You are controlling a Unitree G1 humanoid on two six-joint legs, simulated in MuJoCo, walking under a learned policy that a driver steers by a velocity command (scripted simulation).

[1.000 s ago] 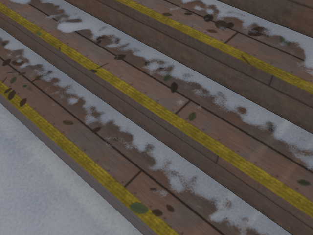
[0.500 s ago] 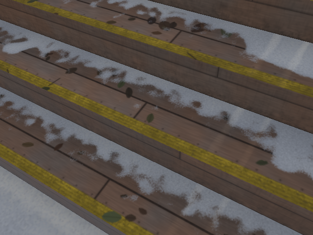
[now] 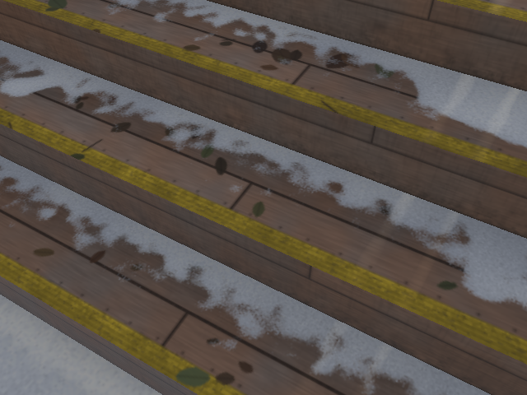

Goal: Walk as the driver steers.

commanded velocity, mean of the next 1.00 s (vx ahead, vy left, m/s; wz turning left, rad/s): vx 0.28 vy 0.00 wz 0.00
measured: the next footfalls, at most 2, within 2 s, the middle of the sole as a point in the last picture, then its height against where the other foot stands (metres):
left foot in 0.98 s outside the picture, level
right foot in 1.38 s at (293, 381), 0.17 m higher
